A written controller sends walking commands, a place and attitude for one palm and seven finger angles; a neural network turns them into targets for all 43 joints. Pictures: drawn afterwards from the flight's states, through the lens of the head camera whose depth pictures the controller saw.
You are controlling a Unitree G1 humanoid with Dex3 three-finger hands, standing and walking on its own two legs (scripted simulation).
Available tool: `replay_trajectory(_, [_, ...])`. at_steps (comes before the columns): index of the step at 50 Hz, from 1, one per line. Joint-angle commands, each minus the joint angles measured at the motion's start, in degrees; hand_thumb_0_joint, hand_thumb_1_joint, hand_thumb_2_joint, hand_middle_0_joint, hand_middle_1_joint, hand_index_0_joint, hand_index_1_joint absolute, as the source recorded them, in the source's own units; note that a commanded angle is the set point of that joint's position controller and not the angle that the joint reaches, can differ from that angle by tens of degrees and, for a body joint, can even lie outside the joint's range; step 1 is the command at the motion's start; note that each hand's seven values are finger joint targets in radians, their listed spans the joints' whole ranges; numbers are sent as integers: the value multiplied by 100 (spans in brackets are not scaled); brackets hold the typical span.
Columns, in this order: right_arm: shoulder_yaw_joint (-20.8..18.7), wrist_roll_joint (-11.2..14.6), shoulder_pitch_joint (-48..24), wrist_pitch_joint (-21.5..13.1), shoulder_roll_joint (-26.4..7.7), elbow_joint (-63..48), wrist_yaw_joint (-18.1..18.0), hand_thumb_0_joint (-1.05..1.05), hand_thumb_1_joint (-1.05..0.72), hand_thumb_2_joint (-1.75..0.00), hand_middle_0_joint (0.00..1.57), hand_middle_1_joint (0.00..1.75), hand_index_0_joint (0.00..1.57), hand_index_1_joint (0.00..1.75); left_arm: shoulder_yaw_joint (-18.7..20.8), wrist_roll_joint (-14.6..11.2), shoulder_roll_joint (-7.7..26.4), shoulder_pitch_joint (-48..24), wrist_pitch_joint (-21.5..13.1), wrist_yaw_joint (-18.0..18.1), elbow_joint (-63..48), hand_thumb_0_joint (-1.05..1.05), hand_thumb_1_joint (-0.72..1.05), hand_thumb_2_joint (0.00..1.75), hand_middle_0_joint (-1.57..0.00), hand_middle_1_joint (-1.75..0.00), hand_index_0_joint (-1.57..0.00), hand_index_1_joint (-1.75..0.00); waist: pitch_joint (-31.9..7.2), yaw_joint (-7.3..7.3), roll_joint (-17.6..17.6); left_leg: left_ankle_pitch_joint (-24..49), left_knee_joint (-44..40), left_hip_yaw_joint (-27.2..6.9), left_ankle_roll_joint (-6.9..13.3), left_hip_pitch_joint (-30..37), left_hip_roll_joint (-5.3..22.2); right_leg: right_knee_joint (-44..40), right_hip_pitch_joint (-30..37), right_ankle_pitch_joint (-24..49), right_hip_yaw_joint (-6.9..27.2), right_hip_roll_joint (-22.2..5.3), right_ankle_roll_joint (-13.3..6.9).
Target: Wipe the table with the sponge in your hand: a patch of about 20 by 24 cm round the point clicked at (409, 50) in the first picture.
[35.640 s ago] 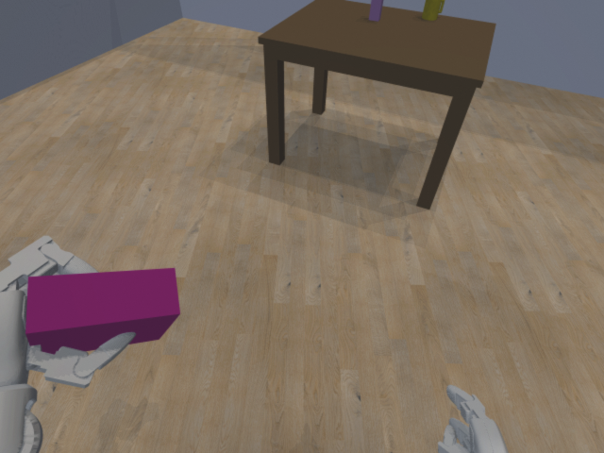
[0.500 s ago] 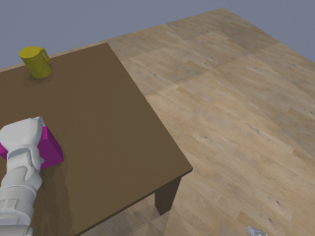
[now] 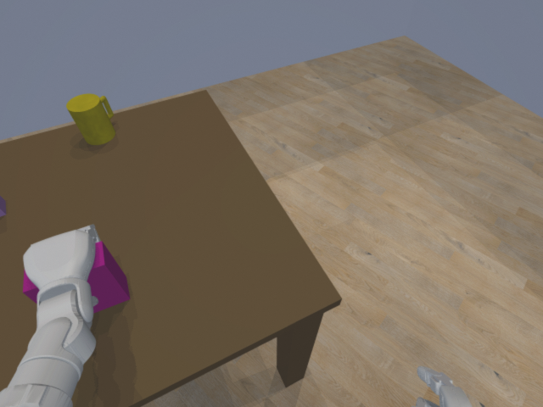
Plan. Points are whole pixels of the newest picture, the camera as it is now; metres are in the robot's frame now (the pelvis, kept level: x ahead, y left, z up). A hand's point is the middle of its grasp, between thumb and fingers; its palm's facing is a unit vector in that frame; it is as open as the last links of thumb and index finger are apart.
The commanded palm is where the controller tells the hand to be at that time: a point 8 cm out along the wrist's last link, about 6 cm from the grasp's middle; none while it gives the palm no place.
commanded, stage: wipe back along the first lane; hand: left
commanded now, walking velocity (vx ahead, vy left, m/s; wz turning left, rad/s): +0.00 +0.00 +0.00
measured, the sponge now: (87, 289) +0.29 +0.34 -0.04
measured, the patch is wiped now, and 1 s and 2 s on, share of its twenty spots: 1.00 1.00 1.00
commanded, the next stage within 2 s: lift the sponge slowly off the table in 1.96 s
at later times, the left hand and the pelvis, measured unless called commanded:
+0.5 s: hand (81, 303) +0.25 +0.31 +0.00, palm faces -0.03 -0.02 -1.00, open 9.3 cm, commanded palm +0.20 +0.29 +0.03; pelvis +0.01 +0.00 +0.00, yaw +0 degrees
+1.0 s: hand (85, 335) +0.21 +0.29 +0.00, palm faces -0.02 -0.04 -1.00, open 9.2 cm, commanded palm +0.16 +0.26 +0.03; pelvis +0.01 -0.01 +0.00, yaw +0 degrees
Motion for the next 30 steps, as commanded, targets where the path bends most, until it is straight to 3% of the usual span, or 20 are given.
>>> replay_trajectory(1, [-253, -10, -437, -208, -834, -729, -50, 0, -90, -90, 20, 30, 20, 30, -65, 39, 546, 191, 70, -261, -163, 0, 10, 130, -120, -160, -120, -160, -798, 35, -439, 2244, -548, 162, 146, 478, -155, -233, 876, 1925, -467, 305, -584])
replay_trajectory(3, [-237, 14, -577, -222, -796, -797, -51, 0, -90, -90, 20, 30, 20, 30, -160, 3, 347, 303, 93, -286, -365, 0, 10, 130, -120, -160, -120, -160, -821, 86, -352, 2330, -596, 146, 131, 530, -129, -230, 898, 1908, -462, 306, -601])
replay_trajectory(4, [-240, -9, -528, -233, -789, -797, -49, 0, -90, -90, 20, 30, 20, 30, -288, -22, 221, 393, 88, -283, -459, 0, 10, 130, -120, -160, -120, -160, -845, 42, -396, 2314, -544, 141, 141, 584, -147, -211, 902, 1939, -477, 308, -586])
replay_trajectory(5, [-247, -6, -516, -229, -798, -779, -55, 0, -90, -90, 20, 30, 20, 30, -175, -16, 331, 492, 109, -273, -402, 0, 10, 130, -120, -160, -120, -160, -790, 48, -532, 2271, -557, 152, 141, 545, -142, -226, 915, 1930, -491, 309, -578])
replay_trajectory(14, [-217, -19, -690, -301, -749, -858, -58, 0, -90, -90, 20, 30, 20, 30, -263, -109, 106, 1122, 199, -261, -988, 0, 10, 130, -120, -160, -120, -160, -734, 121, -540, 2424, -570, 163, 133, 624, -154, -211, 1117, 2240, -463, 284, -571])
replay_trajectory(15, [-221, -7, -686, -305, -750, -850, -59, 0, -90, -90, 20, 30, 20, 30, -169, -89, 195, 1269, 219, -249, -940, 0, 10, 130, -120, -160, -120, -160, -690, 146, -600, 2421, -583, 180, 136, 599, -162, -220, 1127, 2242, -466, 288, -566])
replay_trajectory(19, [-213, -14, -789, -359, -701, -924, -23, 0, -90, -90, 20, 30, 20, 30, -323, -157, -83, 1755, 255, -227, -1325, 0, 10, 130, -120, -160, -120, -160, -741, 206, -551, 2622, -587, 173, 125, 694, -141, -196, 1248, 2434, -464, 266, -558])
replay_trajectory(20, [-213, -4, -785, -365, -704, -932, -17, 0, -90, -90, 20, 30, 20, 30, -245, -165, -14, 1863, 270, -219, -1369, 0, 10, 130, -120, -160, -120, -160, -710, 206, -616, 2585, -587, 184, 126, 666, -144, -201, 1265, 2455, -466, 272, -548])
replay_trajectory(24, [-211, -9, -872, -394, -669, -956, 7, 0, -90, -90, 20, 30, 20, 30, -448, -163, -265, 2047, 343, -184, -1643, 0, 10, 130, -120, -160, -120, -160, -626, 214, -567, 2583, -612, 171, 125, 735, -131, -212, 1220, 2358, -474, 274, -552])
replay_trajectory(27, [-199, -11, -915, -393, -685, -965, -18, 0, -90, -90, 20, 30, 20, 30, -325, -179, -124, 2120, 402, -158, -1701, 0, 10, 130, -120, -160, -120, -160, -486, 225, -735, 2320, -660, 211, 131, 629, -154, -257, 1253, 2325, -454, 268, -548])
replay_trajectory(28, [-197, -11, -984, -384, -696, -983, -36, 0, -90, -90, 20, 30, 20, 30, -209, -185, -10, 2092, 425, -155, -1815, 0, 10, 130, -120, -160, -120, -160, -523, 277, -643, 2291, -710, 201, 129, 649, -145, -280, 1296, 2265, -407, 266, -561])
replay_trajectory(30, [-188, -2, -994, -391, -655, -993, -35, 0, -90, -90, 20, 30, 20, 30, -365, -166, -180, 2241, 459, -155, -1838, 0, 10, 130, -120, -160, -120, -160, -449, 269, -604, 2279, -704, 217, 128, 682, -164, -264, 1246, 2161, -461, 268, -554])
